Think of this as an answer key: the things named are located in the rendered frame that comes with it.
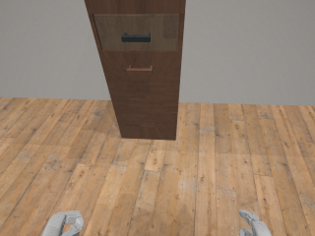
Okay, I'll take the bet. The robot right hand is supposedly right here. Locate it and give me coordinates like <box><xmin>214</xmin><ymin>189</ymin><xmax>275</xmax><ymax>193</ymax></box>
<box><xmin>237</xmin><ymin>209</ymin><xmax>273</xmax><ymax>236</ymax></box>

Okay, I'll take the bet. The handle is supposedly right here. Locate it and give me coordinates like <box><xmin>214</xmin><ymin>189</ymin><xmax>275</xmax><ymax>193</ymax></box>
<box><xmin>121</xmin><ymin>32</ymin><xmax>151</xmax><ymax>42</ymax></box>
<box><xmin>127</xmin><ymin>68</ymin><xmax>153</xmax><ymax>75</ymax></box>

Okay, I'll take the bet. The robot left hand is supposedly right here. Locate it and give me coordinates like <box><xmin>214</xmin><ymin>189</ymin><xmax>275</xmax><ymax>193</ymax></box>
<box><xmin>41</xmin><ymin>210</ymin><xmax>84</xmax><ymax>236</ymax></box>

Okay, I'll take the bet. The drawer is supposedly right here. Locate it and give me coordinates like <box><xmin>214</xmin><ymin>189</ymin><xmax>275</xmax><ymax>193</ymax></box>
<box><xmin>94</xmin><ymin>14</ymin><xmax>179</xmax><ymax>51</ymax></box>

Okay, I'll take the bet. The cabinet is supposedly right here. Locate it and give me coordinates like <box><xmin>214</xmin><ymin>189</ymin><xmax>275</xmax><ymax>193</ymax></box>
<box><xmin>84</xmin><ymin>0</ymin><xmax>186</xmax><ymax>141</ymax></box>

